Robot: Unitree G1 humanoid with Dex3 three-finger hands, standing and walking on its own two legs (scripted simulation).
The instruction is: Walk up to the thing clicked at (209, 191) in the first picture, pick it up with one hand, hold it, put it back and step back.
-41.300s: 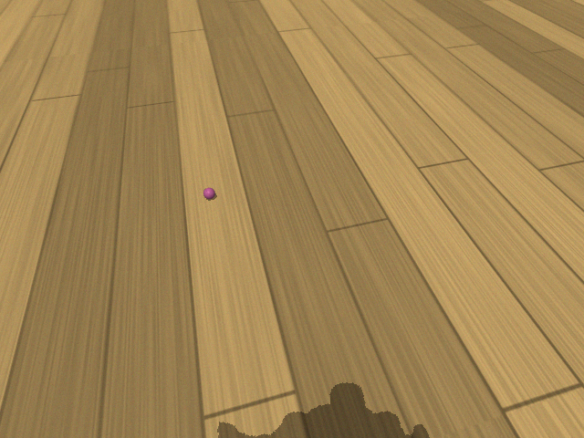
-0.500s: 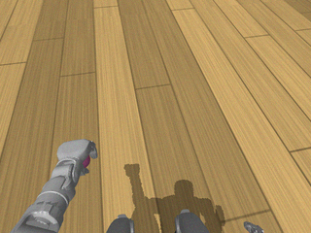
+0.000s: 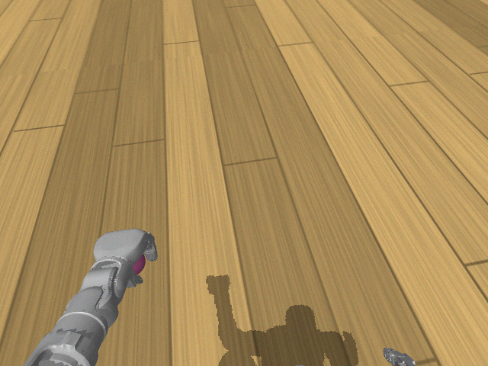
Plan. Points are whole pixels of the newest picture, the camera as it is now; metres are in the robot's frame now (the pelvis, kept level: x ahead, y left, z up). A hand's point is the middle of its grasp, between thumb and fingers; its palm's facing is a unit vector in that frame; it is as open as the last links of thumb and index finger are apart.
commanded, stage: hold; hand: left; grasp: from above
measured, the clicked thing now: (130, 262) +0.34 +0.23 -0.09
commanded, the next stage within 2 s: crouch in 1.72 s
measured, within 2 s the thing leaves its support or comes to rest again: neither
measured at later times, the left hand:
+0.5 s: hand (125, 265) +0.31 +0.21 -0.03, palm faces -0.43 -0.05 -0.90, open 6.6 cm
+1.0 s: hand (123, 271) +0.29 +0.21 -0.01, palm faces -0.43 -0.06 -0.90, open 6.3 cm
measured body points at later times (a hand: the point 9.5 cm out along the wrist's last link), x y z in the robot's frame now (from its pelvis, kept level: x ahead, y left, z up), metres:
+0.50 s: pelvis +0.00 +0.00 +0.01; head +0.02 -0.02 +0.46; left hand +0.33 +0.21 +0.02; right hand +0.12 -0.27 -0.11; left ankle +0.01 +0.12 -0.71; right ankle +0.01 -0.14 -0.71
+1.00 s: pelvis +0.00 -0.01 +0.02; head +0.01 -0.03 +0.47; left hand +0.31 +0.21 +0.04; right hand +0.14 -0.27 -0.10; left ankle +0.01 +0.12 -0.71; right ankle +0.01 -0.14 -0.71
